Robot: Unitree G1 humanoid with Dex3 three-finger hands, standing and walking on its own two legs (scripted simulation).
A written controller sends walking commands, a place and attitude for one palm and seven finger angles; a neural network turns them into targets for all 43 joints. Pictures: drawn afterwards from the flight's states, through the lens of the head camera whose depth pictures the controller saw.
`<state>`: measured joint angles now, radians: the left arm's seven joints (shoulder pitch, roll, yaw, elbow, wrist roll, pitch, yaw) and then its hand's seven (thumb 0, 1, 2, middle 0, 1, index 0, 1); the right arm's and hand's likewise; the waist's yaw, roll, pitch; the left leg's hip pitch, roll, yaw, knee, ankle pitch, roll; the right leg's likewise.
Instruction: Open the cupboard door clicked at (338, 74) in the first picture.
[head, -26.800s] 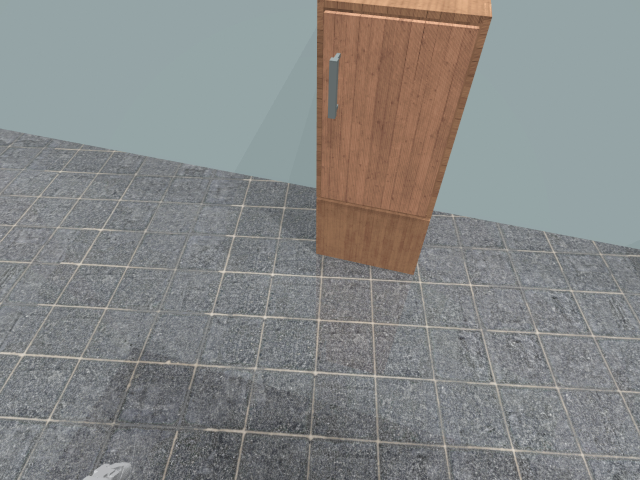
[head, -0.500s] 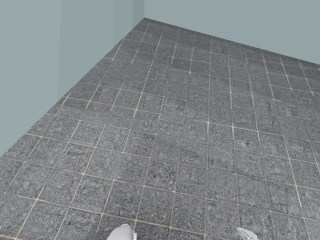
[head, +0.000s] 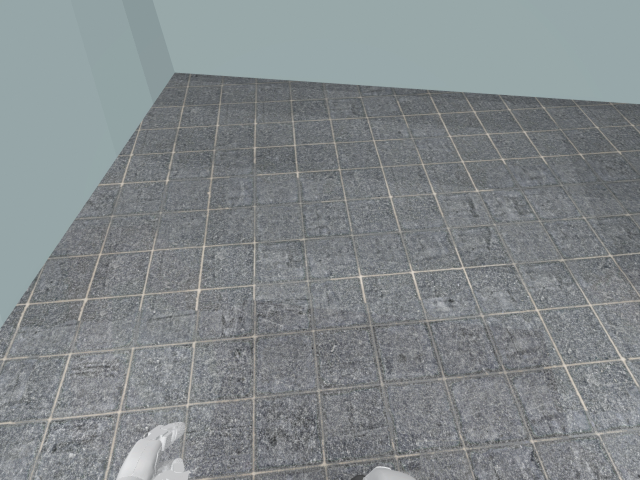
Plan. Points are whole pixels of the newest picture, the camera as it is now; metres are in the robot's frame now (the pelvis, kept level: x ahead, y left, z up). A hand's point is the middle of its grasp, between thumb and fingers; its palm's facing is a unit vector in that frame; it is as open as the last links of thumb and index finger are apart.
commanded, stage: walk to a spot facing it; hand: left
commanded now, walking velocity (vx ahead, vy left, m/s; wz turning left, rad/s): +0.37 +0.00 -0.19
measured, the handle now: out of the picture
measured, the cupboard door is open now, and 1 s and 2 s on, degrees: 47 47 47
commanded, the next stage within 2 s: turn to face it in 0.28 s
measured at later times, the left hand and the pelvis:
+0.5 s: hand (202, 470) +0.17 +0.18 -0.18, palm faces +0.08 -0.99 -0.14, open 7.3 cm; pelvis +0.23 +0.01 +0.00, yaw -1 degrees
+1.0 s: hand (212, 320) +0.38 +0.19 -0.13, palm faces +0.28 -0.92 -0.26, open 7.3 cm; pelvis +0.32 -0.04 +0.02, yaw +17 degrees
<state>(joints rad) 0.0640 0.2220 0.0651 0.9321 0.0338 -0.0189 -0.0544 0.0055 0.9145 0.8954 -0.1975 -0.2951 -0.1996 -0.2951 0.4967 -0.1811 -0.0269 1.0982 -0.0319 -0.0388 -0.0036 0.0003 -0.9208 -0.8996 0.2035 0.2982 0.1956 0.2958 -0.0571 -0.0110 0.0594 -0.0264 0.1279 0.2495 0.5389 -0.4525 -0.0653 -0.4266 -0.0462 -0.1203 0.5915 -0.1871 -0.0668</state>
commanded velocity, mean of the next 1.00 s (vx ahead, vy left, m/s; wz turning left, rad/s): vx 0.11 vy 0.00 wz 0.41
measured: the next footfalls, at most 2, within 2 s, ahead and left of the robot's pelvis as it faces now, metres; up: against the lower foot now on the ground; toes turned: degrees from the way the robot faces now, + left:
left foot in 0.48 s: +0.36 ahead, +0.11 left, +0.00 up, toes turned +5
right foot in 0.90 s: +0.36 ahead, -0.15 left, +0.00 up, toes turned +12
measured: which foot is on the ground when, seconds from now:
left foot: down 0.00-0.00, up 0.02-0.46, down 0.48-0.90, up 0.92-1.00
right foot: down 0.00-0.48, up 0.50-0.88, down 0.90-1.00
